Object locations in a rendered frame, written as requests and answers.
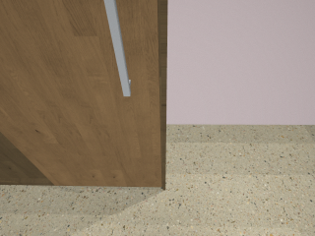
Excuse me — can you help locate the handle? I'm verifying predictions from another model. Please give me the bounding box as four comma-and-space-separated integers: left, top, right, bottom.
103, 0, 131, 96

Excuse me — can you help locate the wardrobe door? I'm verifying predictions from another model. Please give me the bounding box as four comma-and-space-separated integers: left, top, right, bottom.
0, 132, 47, 179
0, 0, 162, 188

